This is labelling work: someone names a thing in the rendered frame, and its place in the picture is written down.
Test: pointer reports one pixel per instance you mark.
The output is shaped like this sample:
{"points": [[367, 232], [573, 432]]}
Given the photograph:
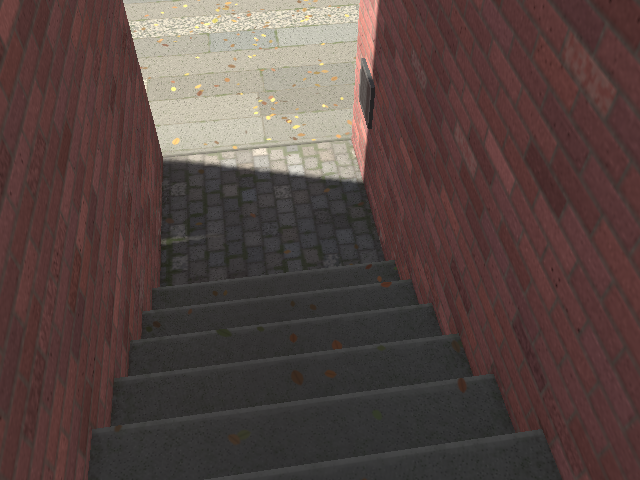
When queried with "stairs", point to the stairs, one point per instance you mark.
{"points": [[326, 374]]}

